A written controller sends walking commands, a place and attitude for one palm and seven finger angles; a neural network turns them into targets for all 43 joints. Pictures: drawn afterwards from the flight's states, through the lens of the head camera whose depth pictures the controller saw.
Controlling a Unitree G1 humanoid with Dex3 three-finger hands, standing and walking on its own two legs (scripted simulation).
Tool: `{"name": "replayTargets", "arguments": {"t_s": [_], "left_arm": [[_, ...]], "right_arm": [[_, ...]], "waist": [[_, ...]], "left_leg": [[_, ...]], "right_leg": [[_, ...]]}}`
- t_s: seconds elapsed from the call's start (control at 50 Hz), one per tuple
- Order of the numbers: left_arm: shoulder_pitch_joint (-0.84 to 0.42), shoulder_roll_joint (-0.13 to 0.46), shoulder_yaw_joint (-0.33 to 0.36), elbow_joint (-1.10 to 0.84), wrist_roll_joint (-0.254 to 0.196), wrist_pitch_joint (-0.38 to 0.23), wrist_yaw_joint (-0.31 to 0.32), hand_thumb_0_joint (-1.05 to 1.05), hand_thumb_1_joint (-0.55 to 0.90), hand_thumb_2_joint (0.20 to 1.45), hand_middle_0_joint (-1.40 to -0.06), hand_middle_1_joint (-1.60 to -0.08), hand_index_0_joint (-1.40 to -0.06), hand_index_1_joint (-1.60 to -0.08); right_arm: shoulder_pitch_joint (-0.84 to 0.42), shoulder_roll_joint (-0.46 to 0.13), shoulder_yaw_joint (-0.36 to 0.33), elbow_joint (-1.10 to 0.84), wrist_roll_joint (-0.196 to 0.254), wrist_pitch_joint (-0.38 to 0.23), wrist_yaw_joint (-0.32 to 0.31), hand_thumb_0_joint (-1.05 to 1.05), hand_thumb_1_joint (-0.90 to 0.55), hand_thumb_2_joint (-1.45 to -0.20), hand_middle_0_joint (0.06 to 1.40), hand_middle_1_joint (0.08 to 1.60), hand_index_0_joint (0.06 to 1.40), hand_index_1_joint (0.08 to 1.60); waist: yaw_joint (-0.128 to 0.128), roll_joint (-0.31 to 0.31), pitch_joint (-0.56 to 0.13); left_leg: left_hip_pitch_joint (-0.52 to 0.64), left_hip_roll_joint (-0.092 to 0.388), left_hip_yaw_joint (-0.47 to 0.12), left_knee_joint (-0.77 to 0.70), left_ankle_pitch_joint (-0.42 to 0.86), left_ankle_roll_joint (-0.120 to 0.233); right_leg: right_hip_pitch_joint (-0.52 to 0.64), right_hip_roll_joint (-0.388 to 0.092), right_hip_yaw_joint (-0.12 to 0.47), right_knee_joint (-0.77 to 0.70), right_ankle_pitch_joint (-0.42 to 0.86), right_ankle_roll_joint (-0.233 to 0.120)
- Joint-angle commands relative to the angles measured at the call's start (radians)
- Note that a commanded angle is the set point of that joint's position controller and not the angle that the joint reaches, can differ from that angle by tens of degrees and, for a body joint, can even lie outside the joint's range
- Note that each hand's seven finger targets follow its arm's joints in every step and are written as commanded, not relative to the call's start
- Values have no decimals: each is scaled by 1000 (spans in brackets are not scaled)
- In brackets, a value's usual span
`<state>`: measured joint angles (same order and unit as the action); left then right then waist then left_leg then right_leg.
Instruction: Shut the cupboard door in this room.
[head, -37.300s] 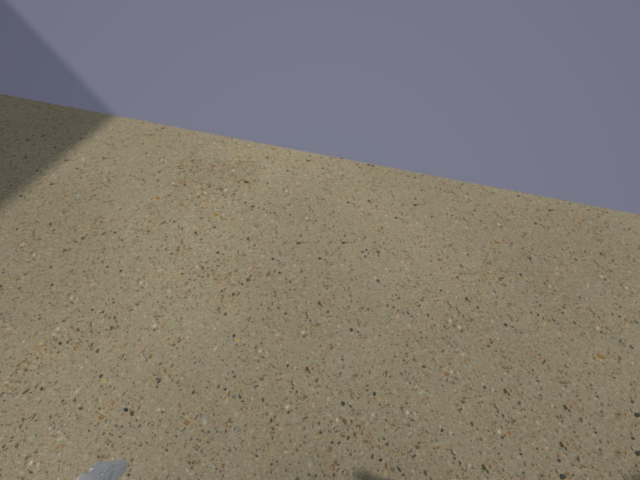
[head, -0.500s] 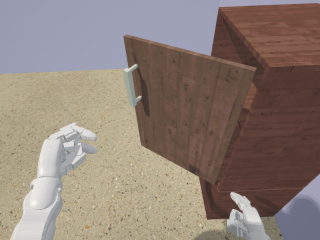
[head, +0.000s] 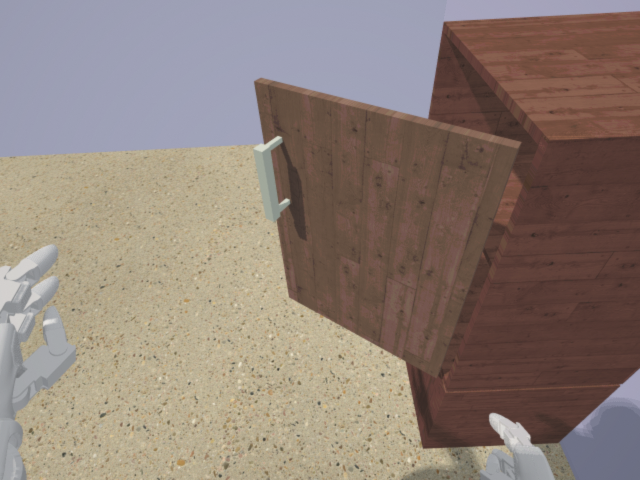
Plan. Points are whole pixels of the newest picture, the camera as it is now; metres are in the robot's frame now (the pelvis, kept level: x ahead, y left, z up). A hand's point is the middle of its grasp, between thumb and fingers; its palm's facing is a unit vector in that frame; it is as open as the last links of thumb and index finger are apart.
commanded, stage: draw the hand back to the body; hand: left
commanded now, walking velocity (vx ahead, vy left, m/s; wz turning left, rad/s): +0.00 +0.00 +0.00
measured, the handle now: (274, 179) +0.61 +0.17 +0.06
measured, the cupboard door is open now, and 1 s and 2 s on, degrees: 54 54 54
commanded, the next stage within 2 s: step back with the hand held close in 0.22 s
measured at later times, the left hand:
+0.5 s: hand (85, 337) +0.20 +0.26 +0.15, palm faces +0.40 -0.79 -0.46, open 7.4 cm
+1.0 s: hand (8, 397) +0.14 +0.30 +0.15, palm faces +0.41 -0.77 -0.48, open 7.4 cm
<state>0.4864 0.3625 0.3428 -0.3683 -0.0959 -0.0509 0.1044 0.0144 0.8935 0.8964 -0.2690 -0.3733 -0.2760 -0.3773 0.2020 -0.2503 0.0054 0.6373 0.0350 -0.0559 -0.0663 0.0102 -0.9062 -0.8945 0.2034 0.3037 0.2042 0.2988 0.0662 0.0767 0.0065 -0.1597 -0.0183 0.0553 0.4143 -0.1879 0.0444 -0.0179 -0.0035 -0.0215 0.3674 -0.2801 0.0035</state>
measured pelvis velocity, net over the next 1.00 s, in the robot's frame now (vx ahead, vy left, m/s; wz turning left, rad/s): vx -0.06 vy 0.03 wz -0.01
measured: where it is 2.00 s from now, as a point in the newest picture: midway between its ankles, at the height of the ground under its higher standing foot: outside the picture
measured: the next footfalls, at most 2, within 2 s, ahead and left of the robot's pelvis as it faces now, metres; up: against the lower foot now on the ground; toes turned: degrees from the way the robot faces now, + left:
right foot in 1.58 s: -0.25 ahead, -0.10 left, +0.00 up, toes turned +0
left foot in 1.76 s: -0.13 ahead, +0.14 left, +0.00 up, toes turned +1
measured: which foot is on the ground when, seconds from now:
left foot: down 0.00-1.00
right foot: down 0.00-1.00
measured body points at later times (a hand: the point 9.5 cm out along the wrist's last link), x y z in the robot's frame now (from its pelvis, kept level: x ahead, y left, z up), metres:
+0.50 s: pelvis +0.00 +0.00 +0.00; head +0.00 -0.03 +0.45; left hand +0.17 +0.30 +0.18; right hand +0.19 -0.24 -0.09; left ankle +0.03 +0.09 -0.74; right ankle -0.05 -0.12 -0.74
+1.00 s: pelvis -0.06 +0.03 -0.02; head -0.06 +0.03 +0.43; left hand +0.11 +0.34 +0.17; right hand +0.11 -0.22 -0.09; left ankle +0.03 +0.09 -0.74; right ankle -0.05 -0.12 -0.74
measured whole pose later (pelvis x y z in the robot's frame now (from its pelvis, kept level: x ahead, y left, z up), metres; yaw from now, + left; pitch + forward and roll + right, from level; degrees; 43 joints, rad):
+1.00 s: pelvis -0.06 +0.03 -0.02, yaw -1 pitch +0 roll -3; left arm 0.54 0.44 0.44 -0.45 -0.06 -0.19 0.13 0.01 0.89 0.90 -0.21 -0.30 -0.22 -0.31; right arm 0.21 -0.23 0.00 0.54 0.03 -0.02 -0.09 0.01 -0.90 -0.89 0.21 0.30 0.21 0.30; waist 0.01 0.04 0.00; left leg -0.44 0.00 0.07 0.59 -0.17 0.09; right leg -0.30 0.01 0.00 0.57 -0.26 0.04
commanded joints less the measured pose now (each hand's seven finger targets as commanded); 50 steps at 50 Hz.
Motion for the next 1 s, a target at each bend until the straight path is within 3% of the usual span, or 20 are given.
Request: {"name": "replayTargets", "arguments": {"t_s": [0.0,0.08,0.22,0.3,0.32,0.34,0.36,0.38,0.42,0.56,0.58,0.66,0.68,0.74,0.78,0.86,0.88,0.9,0.96,0.98], "left_arm": [[-135,186,93,-214,8,-68,19,0,900,900,-200,-300,-200,-300],[-116,229,135,-220,4,-66,21,0,900,900,-200,-300,-200,-300],[-96,193,114,-219,0,-55,14,0,900,900,-200,-300,-200,-300],[-92,182,105,-214,-1,-54,11,0,900,900,-200,-300,-200,-300],[-93,190,112,-208,-2,-53,11,0,900,900,-200,-300,-200,-300],[-191,310,214,-294,5,-91,17,0,900,900,-200,-300,-200,-300],[-94,256,173,-208,2,-97,12,0,900,900,-200,-300,-200,-300],[-79,265,177,-211,7,-107,11,0,900,900,-200,-300,-200,-300],[-42,219,133,-192,8,-115,7,0,900,900,-200,-300,-200,-300],[10,269,175,-221,1,-119,24,0,900,900,-200,-300,-200,-300],[18,306,209,-235,2,-121,29,0,900,900,-200,-300,-200,-300],[51,289,203,-280,-3,-126,37,0,900,900,-200,-300,-200,-300],[70,319,240,-273,-2,-128,42,0,900,900,-200,-300,-200,-300],[69,284,212,-289,-1,-142,43,0,900,900,-200,-300,-200,-300],[75,306,245,-273,6,-153,47,0,900,900,-200,-300,-200,-300],[37,253,217,-267,22,-185,46,0,900,900,-200,-300,-200,-300],[38,282,251,-263,31,-195,49,0,900,900,-200,-300,-200,-300],[25,244,219,-270,33,-202,46,0,900,900,-200,-300,-200,-300],[-15,236,214,-308,45,-218,46,0,900,900,-200,-300,-200,-300],[-23,273,249,-329,52,-228,48,0,900,900,-200,-300,-200,-300]], "right_arm": [[-149,-97,-28,-170,-2,-61,-9,0,-900,-900,200,300,200,300],[-154,-94,-27,-166,-3,-61,-9,0,-900,-900,200,300,200,300],[-155,-83,-20,-176,-3,-51,-4,0,-900,-900,200,300,200,300],[-155,-83,-23,-181,-4,-47,-4,0,-900,-900,200,300,200,300],[-155,-85,-22,-180,-5,-46,-3,0,-900,-900,200,300,200,300],[-153,-104,-29,-213,0,-23,-4,0,-900,-900,200,300,200,300],[-156,-94,-27,-194,-5,-9,-11,0,-900,-900,200,300,200,300],[-154,-97,-32,-198,-6,1,-10,0,-900,-900,200,300,200,300],[-148,-95,-38,-201,-5,19,-13,0,-900,-900,200,300,200,300],[-138,-104,-54,-228,3,61,-28,0,-900,-900,200,300,200,300],[-142,-111,-57,-230,1,63,-31,0,-900,-900,200,300,200,300],[-127,-109,-57,-251,5,71,-32,0,-900,-900,200,300,200,300],[-128,-117,-61,-248,0,68,-33,0,-900,-900,200,300,200,300],[-116,-116,-58,-254,1,57,-31,0,-900,-900,200,300,200,300],[-119,-131,-63,-252,-4,46,-32,0,-900,-900,200,300,200,300],[-106,-133,-60,-254,-2,17,-34,0,-900,-900,200,300,200,300],[-110,-141,-61,-249,-7,7,-36,0,-900,-900,200,300,200,300],[-103,-131,-56,-248,-7,0,-35,0,-900,-900,200,300,200,300],[-91,-138,-62,-241,-10,-25,-31,0,-900,-900,200,300,200,300],[-94,-143,-66,-238,-14,-37,-30,0,-900,-900,200,300,200,300]], "waist": [[-14,-25,-65],[-4,-21,-47],[-9,20,-43],[-9,-24,-51],[-9,-14,-52],[-36,-9,-35],[-41,-44,-51],[-37,-64,-50],[-45,-49,-106],[-48,-82,-199],[-42,-71,-209],[-49,-29,-219],[-42,-17,-221],[-51,20,-190],[-46,39,-155],[-57,62,-97],[-51,75,-88],[-56,76,-81],[-56,90,-94],[-51,99,-107]], "left_leg": [[126,40,-55,-64,80,-3],[113,37,-49,-55,100,-7],[122,40,-40,-49,144,-12],[125,39,-37,-48,156,-7],[127,38,-37,-49,145,-7],[69,60,-51,7,101,12],[65,56,-54,30,102,14],[59,52,-49,41,121,10],[61,63,-37,54,173,9],[48,92,-40,65,348,12],[41,94,-40,66,356,12],[-13,115,-59,45,373,14],[-39,119,-63,41,344,15],[-113,136,-97,1,239,17],[-222,156,-127,-50,63,30],[-453,185,-183,-143,-358,54],[-509,198,-205,-171,-432,63],[-542,202,-210,-175,-458,64],[-576,217,-226,-181,-527,69],[-583,221,-236,-187,-545,72]], "right_leg": [[-139,10,8,-71,136,-9],[-133,13,16,-86,156,-12],[-135,13,12,-76,196,-11],[-129,11,9,-76,210,-8],[-135,11,12,-79,200,-7],[-205,-46,77,-106,258,4],[-218,-70,81,-98,289,4],[-225,-75,77,-92,345,14],[-220,-83,72,-48,386,18],[-194,-61,47,47,482,31],[-187,-58,47,56,488,35],[-157,-36,44,106,431,25],[-151,-35,49,107,415,28],[-147,-17,45,124,285,19],[-108,3,43,142,207,22],[-22,22,48,214,104,20],[7,35,45,236,85,23],[18,35,40,253,76,22],[34,50,38,298,42,19],[49,60,38,308,33,19]]}}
